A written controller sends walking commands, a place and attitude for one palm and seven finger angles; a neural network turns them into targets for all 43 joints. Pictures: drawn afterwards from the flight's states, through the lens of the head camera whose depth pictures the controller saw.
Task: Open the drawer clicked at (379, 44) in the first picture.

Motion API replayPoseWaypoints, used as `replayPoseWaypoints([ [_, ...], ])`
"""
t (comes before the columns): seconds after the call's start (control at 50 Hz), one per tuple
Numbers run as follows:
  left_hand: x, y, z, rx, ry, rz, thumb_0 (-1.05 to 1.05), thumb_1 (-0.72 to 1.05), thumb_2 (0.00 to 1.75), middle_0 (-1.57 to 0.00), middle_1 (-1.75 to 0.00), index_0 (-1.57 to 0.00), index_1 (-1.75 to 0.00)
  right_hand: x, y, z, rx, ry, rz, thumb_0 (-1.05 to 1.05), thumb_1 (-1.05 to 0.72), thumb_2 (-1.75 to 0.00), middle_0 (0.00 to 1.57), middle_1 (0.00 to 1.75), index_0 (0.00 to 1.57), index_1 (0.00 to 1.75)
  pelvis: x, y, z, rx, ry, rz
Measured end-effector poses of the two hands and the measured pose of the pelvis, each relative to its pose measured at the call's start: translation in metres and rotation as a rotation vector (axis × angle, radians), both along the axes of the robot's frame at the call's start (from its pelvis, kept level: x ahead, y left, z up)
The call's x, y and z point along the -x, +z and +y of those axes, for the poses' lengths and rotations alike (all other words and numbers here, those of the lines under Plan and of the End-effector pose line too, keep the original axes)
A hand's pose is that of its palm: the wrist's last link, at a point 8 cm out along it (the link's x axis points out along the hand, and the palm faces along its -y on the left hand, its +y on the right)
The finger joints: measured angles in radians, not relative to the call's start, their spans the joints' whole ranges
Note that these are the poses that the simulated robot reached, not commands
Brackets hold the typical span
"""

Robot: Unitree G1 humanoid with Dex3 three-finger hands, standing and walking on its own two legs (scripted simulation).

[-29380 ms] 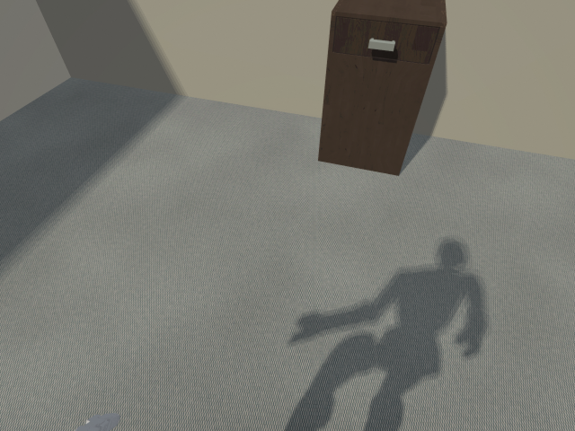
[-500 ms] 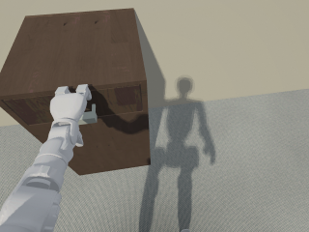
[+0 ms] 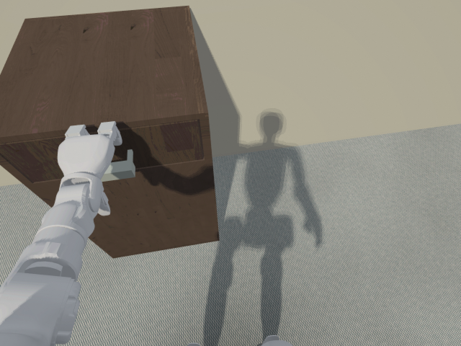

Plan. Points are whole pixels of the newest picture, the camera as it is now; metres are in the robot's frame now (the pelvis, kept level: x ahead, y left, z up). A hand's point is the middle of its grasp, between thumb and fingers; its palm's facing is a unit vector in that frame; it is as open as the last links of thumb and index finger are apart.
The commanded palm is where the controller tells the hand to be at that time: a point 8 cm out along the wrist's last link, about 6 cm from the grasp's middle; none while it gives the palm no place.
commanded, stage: re-aim the fingers above the handle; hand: left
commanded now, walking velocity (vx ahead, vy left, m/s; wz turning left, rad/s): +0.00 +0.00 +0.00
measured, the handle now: (109, 163) +0.49 +0.27 -0.05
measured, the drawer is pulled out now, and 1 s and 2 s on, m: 0.00 0.00 0.00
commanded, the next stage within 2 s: lower the fingers behind the handle in 1.36 s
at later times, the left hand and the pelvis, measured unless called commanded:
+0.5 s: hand (99, 163) +0.45 +0.26 +0.02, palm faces -0.02 -0.01 -1.00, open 13.7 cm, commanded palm +0.43 +0.27 +0.07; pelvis +0.00 +0.01 +0.00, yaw -1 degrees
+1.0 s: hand (85, 169) +0.44 +0.29 +0.01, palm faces -0.07 +0.01 -1.00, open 13.7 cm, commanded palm +0.43 +0.28 +0.06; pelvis -0.01 +0.01 -0.01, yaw -1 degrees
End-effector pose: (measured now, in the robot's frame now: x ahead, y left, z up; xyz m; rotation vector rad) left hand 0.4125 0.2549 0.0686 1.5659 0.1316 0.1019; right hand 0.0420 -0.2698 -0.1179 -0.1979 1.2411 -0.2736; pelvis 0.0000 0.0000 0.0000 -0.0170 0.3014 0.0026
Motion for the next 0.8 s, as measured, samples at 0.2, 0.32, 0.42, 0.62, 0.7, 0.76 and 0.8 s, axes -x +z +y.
replayPoseWaypoints([
  [0.2, -0.009, -0.001, -0.001, 0.008, 0.029, 0.018, 0.00, -0.48, 0.30, -0.32, -1.20, -0.32, -1.20, 0.002, -0.002, 0.002, -0.007, -0.007, 0.001, 0.01, -0.91, -0.90, 0.20, 0.30, 0.20, 0.30, 0.001, -0.001, 0.001, 0.002, -0.003, 0.014],
  [0.32, -0.010, 0.000, -0.005, 0.019, -0.003, 0.016, 0.00, -0.48, 0.30, -0.32, -1.20, -0.32, -1.20, 0.005, -0.003, 0.008, -0.017, -0.014, 0.007, 0.01, -0.91, -0.90, 0.20, 0.30, 0.20, 0.30, -0.002, -0.001, 0.004, 0.003, -0.007, 0.012],
  [0.42, -0.014, 0.003, 0.001, 0.008, -0.010, 0.000, 0.00, -0.48, 0.30, -0.34, -1.22, -0.33, -1.21, 0.006, -0.005, 0.011, -0.018, -0.008, 0.023, 0.01, -0.91, -0.90, 0.20, 0.30, 0.20, 0.30, -0.002, -0.002, 0.005, 0.002, -0.010, 0.016],
  [0.62, -0.015, 0.003, 0.003, 0.002, -0.011, -0.004, 0.00, -0.48, 0.30, -0.36, -1.25, -0.35, -1.23, 0.007, -0.006, 0.010, -0.011, 0.003, 0.034, 0.01, -0.91, -0.90, 0.21, 0.30, 0.20, 0.30, 0.003, -0.003, 0.007, 0.001, -0.008, 0.024],
  [0.7, -0.015, 0.004, 0.002, 0.001, -0.008, 0.000, 0.00, -0.48, 0.30, -0.36, -1.25, -0.34, -1.23, 0.009, -0.005, 0.007, -0.002, 0.001, 0.031, 0.01, -0.91, -0.90, 0.21, 0.30, 0.20, 0.30, 0.006, -0.004, 0.006, 0.000, -0.009, 0.025],
  [0.76, -0.015, 0.004, 0.002, 0.005, -0.004, 0.005, 0.00, -0.48, 0.30, -0.36, -1.24, -0.34, -1.23, 0.012, -0.004, 0.006, 0.003, -0.003, 0.028, 0.01, -0.91, -0.90, 0.21, 0.30, 0.20, 0.30, 0.008, -0.004, 0.006, 0.000, -0.012, 0.024],
  [0.8, -0.014, 0.003, 0.004, 0.007, 0.001, 0.009, 0.00, -0.48, 0.30, -0.35, -1.24, -0.34, -1.22, 0.014, -0.004, 0.004, 0.006, -0.008, 0.028, 0.01, -0.91, -0.90, 0.21, 0.30, 0.20, 0.30, 0.009, -0.005, 0.005, -0.001, -0.015, 0.024],
])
